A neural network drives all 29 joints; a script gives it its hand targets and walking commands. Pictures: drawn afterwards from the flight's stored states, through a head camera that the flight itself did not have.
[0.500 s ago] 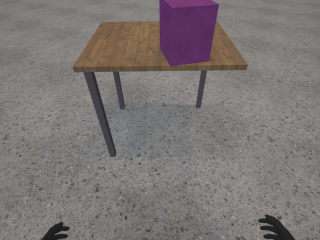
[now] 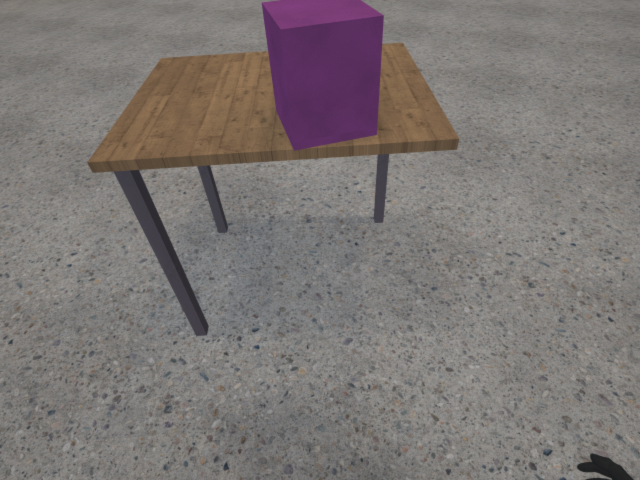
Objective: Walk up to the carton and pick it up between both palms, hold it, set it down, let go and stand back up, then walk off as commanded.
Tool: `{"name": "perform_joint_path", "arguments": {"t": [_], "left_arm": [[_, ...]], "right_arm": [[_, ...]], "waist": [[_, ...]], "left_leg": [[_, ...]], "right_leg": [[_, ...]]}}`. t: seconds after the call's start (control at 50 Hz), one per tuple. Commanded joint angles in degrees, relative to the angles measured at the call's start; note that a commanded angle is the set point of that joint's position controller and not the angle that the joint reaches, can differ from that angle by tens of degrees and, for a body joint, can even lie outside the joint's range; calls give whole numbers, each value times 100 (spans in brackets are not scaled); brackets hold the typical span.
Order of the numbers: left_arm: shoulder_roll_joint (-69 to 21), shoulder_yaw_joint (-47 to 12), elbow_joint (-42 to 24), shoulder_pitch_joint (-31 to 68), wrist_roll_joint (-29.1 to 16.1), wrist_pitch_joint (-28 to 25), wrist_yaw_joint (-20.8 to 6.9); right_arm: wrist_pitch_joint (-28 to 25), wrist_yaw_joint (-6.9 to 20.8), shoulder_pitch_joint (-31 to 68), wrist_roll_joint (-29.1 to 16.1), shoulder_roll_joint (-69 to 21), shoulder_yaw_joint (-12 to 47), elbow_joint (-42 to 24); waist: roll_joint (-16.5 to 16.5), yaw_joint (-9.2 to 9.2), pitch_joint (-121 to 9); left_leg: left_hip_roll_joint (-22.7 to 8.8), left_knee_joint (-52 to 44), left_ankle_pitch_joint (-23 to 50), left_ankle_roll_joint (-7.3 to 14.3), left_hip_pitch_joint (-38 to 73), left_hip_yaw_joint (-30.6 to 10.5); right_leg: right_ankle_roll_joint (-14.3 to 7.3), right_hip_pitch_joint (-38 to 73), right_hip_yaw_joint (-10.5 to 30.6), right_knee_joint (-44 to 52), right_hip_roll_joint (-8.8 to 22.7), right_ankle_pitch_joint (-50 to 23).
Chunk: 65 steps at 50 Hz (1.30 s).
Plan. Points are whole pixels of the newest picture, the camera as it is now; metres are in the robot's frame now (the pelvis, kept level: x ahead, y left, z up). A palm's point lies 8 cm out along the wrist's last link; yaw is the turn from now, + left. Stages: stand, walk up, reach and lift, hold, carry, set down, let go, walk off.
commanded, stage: walk up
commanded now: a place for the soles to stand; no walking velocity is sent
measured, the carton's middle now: (321, 71) +0.94 -0.01 +0.14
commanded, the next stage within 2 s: none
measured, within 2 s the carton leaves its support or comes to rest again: neither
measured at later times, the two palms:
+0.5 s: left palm (77, 477) +0.20 +0.35 -0.11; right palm (540, 404) +0.25 -0.28 -0.06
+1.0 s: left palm (148, 367) +0.35 +0.29 -0.09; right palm (553, 331) +0.38 -0.37 -0.09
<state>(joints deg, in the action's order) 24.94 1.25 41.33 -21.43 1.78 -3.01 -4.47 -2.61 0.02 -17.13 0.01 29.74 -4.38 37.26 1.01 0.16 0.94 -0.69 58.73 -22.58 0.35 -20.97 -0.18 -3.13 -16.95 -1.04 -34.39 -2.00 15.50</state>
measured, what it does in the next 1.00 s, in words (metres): walks ahead: left foot, then right foot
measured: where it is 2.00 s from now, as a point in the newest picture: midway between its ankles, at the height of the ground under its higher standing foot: (343, 454)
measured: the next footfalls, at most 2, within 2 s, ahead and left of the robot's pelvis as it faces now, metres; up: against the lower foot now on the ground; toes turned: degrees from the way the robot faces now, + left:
left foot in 0.44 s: +0.25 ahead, +0.15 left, +0.00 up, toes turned +1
right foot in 0.90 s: +0.39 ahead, -0.12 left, +0.00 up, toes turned -2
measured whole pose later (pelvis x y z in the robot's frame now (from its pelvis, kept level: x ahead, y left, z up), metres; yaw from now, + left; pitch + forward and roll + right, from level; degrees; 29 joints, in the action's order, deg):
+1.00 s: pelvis +0.28 -0.04 -0.02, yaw -1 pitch -3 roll +2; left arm 26.7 1.3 41.3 -19.5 1.8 -1.7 -5.0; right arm -4.5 0.1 -18.3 0.0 27.5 -4.3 37.3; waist -0.1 0.6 4.6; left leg -1.6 56.1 -26.9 0.9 -17.8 0.8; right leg -3.1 -23.7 -1.3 -42.9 0.0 16.7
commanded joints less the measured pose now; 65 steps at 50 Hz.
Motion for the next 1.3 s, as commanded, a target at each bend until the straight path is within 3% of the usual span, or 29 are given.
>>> {"name": "perform_joint_path", "arguments": {"t": [0.0, 0.04, 0.1, 0.18, 0.26, 0.32, 0.36, 0.4, 0.42, 0.44, 0.46, 0.48, 0.5, 0.54, 0.6, 0.68, 0.78, 0.84, 0.86, 0.88, 0.9, 0.92, 0.94, 0.96, 0.98, 1.02, 1.04, 1.16, 1.28], "left_arm": [[1511, 701, -365, 106, -41, -189, 207], [1375, 688, -395, -121, -84, -197, 219], [1285, 657, -395, -306, -110, -165, 240], [1265, 622, -390, -435, -108, -105, 253], [1301, 615, -391, -597, -97, -35, 265], [1331, 599, -433, -548, -91, 2, 290], [1367, 579, -549, -179, -106, 24, 294], [1225, 508, -694, 147, -143, 35, 272], [876, 393, -822, 38, -140, 32, 267], [502, 295, -831, -188, -125, -2, 254], [1016, 415, -721, -82, -81, 40, 260], [1374, 500, -558, -98, -102, 84, 262], [1382, 477, -505, -94, -94, 72, 229], [1235, 538, -334, -182, -78, 50, 147], [1011, 543, -372, 45, -63, 120, 66], [1082, 535, -405, 399, 31, 183, -39], [1130, 585, -431, 662, 103, 198, -177], [1133, 629, -234, 80, 77, 153, -169], [1195, 679, -113, -264, 85, 111, -126], [1409, 775, 41, -749, 90, 47, -41], [1840, 880, -21, -1004, 160, -5, 53], [1880, 808, -265, -634, 111, -59, 116], [1869, 811, -348, -324, 38, -22, 112], [1836, 808, -389, -118, -30, -13, 133], [1702, 770, -422, -58, -54, -25, 155], [1445, 689, -405, -30, -65, -61, 203], [1371, 675, -367, -49, -81, -69, 218], [1144, 579, -431, -291, -115, -26, 292], [1129, 520, -418, -393, -90, 72, 367]], "right_arm": [[8, 116, -350, 45, 863, -346, 84], [4, 112, -288, 73, 864, -347, 42], [5, 109, -90, 89, 821, -329, 5], [-23, 103, 263, 116, 777, -287, -86], [-107, 96, 620, 181, 638, -248, -261], [-179, 86, 742, 171, 501, -233, -340], [-227, 58, 406, 160, 467, -260, -280], [-315, -54, -823, 208, 590, -409, 99], [-350, -114, -1442, 290, 992, -583, 203], [-377, -176, -1644, 324, 1339, -667, 182], [-372, -190, -1530, 148, 1467, -658, 103], [-372, -162, -1082, -15, 1434, -671, 85], [-374, -148, -792, 0, 1209, -609, -19], [-387, -141, -507, 44, 834, -452, -97], [-454, -87, -746, 40, 801, -411, -50], [-423, -68, -383, 15, 980, -440, -156], [-398, -95, -47, 13, 1254, -494, -225], [-358, -90, 404, 74, 1258, -463, -262], [-343, -99, 420, 100, 1088, -405, -281], [-327, -111, 255, 121, 801, -300, -266], [-321, -100, -38, 76, 375, -156, -282], [-281, -115, -303, -11, 347, -103, -307], [-185, -161, -423, -34, 883, -232, -188], [-153, -162, -577, -53, 1045, -268, -61], [-126, -139, -545, -90, 1004, -271, -4], [-83, -78, -624, -73, 782, -263, 57], [-63, -59, -635, -60, 722, -259, 47], [10, -48, -439, 22, 663, -255, 85], [-27, -87, -3, 74, 416, -166, -63]], "waist": [[-784, 97, 800], [-837, 180, 712], [-979, 299, 720], [-1269, 451, 903], [-1283, 601, 892], [-1174, 606, 770], [-1046, 332, 629], [-438, -380, -53], [299, -665, -431], [1175, -589, -528], [666, -528, -211], [641, -395, 155], [363, -265, 473], [534, -130, 676], [1163, -226, 674], [1578, -168, 869], [1351, -87, 861], [1062, 331, 467], [677, 526, 290], [-269, 785, 46], [-1643, 862, 159], [-1856, 515, 468], [-1075, 418, 386], [-986, 265, 444], [-842, 212, 489], [-1208, 129, 472], [-1293, 134, 403], [-1464, 354, 594], [-1293, 488, 664]], "left_leg": [[-269, 234, 656, 89, -1156, -491], [-262, -9, 818, 11, -1270, -427], [-278, -345, 907, -42, -1431, -358], [-313, -896, 690, -111, -1615, -164], [-254, -1548, 240, -66, -1648, 137], [-200, -2164, 402, 88, -1353, 329], [-97, -2875, 596, 220, -524, 481], [157, -3749, 1859, 454, 1515, 483], [-478, -3594, 1464, 655, 2688, -507], [-1802, -3512, 1138, 1036, 3503, -2600], [-2382, -4102, -272, 1452, 2821, -3910], [-2557, -4247, -696, 1737, 2255, -3943], [-2269, -4254, -422, 1589, 1817, -3269], [-1601, -4278, 408, 1244, 1136, -2041], [-1344, -4171, 1759, 1215, 760, -1271], [-1342, -4146, 958, 1237, 493, -978], [-1542, -4034, -84, 1167, 116, -986], [-1434, -3410, 3, 981, -257, -772], [-1253, -2688, 258, 864, -456, -612], [-852, -1176, 695, 705, -692, -290], [-149, 503, 519, 423, -1211, 95], [509, 959, -773, 192, -1984, -80], [332, 1129, -660, 232, -1781, -476], [71, 1180, -443, 247, -1557, -465], [-87, 1017, -227, 246, -1442, -512], [-131, 625, 125, 199, -1114, -443], [-161, 422, 251, 164, -1050, -417], [-56, -49, 626, -5, -1284, -196], [-62, -1020, 104, -44, -1164, 24]], "right_leg": [[362, 474, 2164, 2493, 1124, 812], [154, 790, 2004, 2409, 1135, 444], [85, 1021, 1823, 2367, 1109, 258], [-298, 1272, 1671, 2222, 1091, -351], [-688, 1830, 1563, 1701, 1188, -1969], [-671, 2008, 1491, 1333, 1262, -3090], [-599, 1658, 1143, 842, 1100, -3403], [-359, 888, 590, -1036, 591, -3117], [-160, -296, 546, -2311, 252, -2006], [50, -1880, 561, -3146, -401, 1124], [33, -2385, 769, -3641, -287, 1533], [-60, -2426, 1031, -4066, 34, 1269], [-62, -2378, 1184, -3841, 189, 945], [43, -1907, 1072, -3381, 417, 502], [268, -1672, 744, -2992, 456, 212], [339, -1730, 402, -1825, 784, -197], [176, -1140, 213, -983, 859, -411], [58, 82, -60, -409, 664, -299], [51, 734, -59, -138, 526, -161], [47, 1430, 87, 187, 308, 307], [-70, 1458, 1706, 1118, 928, 1410], [-257, 1375, 3854, 2080, 1876, 1252], [-399, 1249, 4260, 2353, 2195, 1486], [-348, 945, 3962, 2275, 2111, 1161], [-107, 860, 3230, 2091, 1839, 491], [244, 589, 2190, 1904, 1358, -599], [230, 601, 1905, 1891, 1252, -631], [-133, 929, 1407, 1889, 1115, -1068], [-734, 1266, 1208, 1324, 1243, -2756]]}}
